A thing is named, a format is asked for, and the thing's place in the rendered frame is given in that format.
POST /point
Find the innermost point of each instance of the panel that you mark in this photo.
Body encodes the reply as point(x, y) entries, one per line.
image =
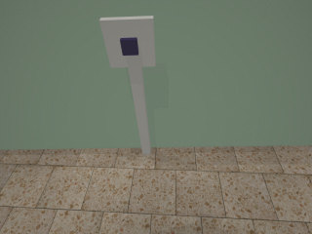
point(141, 28)

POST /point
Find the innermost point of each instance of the button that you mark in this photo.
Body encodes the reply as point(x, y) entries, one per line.
point(129, 46)

